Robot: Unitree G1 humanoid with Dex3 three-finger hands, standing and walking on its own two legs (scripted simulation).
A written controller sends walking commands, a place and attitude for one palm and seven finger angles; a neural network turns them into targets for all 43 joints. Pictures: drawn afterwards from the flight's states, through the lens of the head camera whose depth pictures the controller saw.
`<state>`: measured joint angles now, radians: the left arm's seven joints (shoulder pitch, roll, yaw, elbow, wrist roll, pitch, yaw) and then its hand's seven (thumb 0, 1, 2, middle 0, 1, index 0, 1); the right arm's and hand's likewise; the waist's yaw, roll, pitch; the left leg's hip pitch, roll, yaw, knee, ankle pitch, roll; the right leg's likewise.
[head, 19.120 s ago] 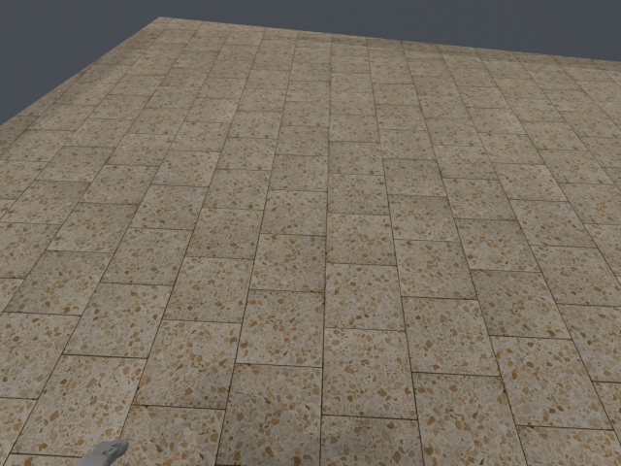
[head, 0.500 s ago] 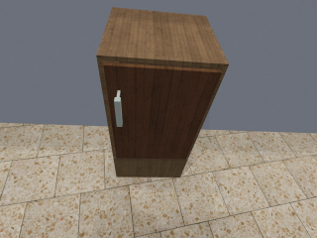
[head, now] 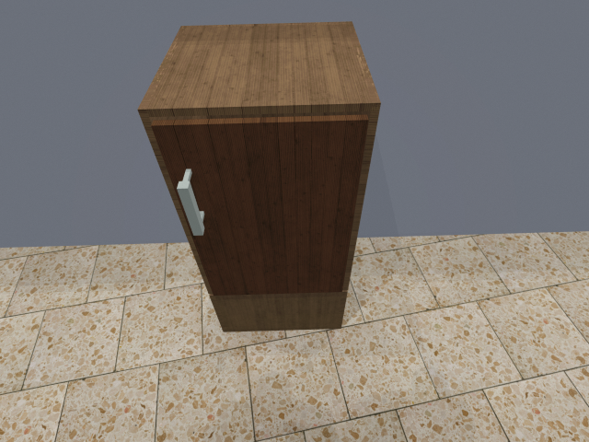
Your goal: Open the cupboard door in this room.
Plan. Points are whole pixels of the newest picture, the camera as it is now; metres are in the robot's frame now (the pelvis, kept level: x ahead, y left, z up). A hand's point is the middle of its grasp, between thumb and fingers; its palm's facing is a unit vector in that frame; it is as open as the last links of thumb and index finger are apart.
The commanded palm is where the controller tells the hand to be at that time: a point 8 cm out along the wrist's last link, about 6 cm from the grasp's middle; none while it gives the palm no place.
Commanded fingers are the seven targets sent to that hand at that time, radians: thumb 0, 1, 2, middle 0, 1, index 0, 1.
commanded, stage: come to a stop and stand still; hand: left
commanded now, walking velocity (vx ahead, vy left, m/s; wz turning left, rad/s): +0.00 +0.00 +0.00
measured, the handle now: (193, 202) +0.57 +0.24 -0.05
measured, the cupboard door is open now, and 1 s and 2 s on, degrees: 0 0 0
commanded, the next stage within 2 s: look again from close up in 0.14 s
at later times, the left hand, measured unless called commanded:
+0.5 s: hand out of the picture -0.03 +0.19 -0.17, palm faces +0.02 -0.98 -0.19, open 7.4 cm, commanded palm none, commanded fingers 0.00 0.90 0.90 -0.20 -0.30 -0.20 -0.30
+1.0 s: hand (130, 414) +0.17 +0.23 -0.04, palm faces +0.22 -0.96 -0.18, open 7.5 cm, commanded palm +0.10 +0.27 -0.07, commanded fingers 0.00 0.67 0.80 -0.22 -0.45 -0.22 -0.45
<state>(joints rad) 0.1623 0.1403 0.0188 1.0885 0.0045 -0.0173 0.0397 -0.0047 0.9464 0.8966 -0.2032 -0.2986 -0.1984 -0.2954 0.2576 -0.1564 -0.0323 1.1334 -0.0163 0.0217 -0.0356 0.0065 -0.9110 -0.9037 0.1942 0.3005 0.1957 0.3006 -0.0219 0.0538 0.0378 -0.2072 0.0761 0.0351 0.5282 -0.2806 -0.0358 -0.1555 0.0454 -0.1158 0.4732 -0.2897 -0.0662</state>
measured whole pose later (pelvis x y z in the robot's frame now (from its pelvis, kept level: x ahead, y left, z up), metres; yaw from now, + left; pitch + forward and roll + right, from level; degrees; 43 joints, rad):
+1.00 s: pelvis -0.02 +0.05 -0.01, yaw -1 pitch +2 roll +1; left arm 0.43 0.17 0.04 0.21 -0.13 -0.10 0.12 0.03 0.89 0.87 -0.20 -0.33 -0.20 -0.33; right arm 0.36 -0.24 -0.01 0.87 0.03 -0.25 -0.07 0.04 -0.93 -0.90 0.20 0.30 0.20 0.30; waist -0.03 0.03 -0.05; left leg -0.33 -0.03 0.06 0.60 -0.30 0.04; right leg -0.33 -0.06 -0.07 0.63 -0.33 0.00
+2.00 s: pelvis -0.04 +0.04 -0.09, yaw -1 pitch +17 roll -3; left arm 0.21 0.31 0.32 0.19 -0.34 -0.43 -0.36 0.00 -0.28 0.39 -0.29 -1.06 -0.28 -1.05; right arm 0.24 -0.27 -0.01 0.55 0.03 -0.21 -0.06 0.02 -0.91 -0.90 0.20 0.30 0.20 0.30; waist -0.02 0.00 -0.13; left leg -0.97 0.03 0.01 1.20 -0.52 0.03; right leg -0.93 -0.01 -0.10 1.14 -0.50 -0.02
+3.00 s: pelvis -0.04 +0.04 -0.08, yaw -1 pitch +17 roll -3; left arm 0.01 0.38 0.43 0.42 -0.36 -0.41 -0.44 -0.01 -0.50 0.30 -0.30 -1.20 -0.30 -1.20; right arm 0.26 -0.26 0.03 0.55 0.03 -0.15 -0.05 0.01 -0.90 -0.90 0.20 0.30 0.20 0.30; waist -0.01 0.01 -0.14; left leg -0.94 0.03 0.01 1.14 -0.51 0.03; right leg -0.90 -0.01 -0.10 1.09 -0.49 -0.02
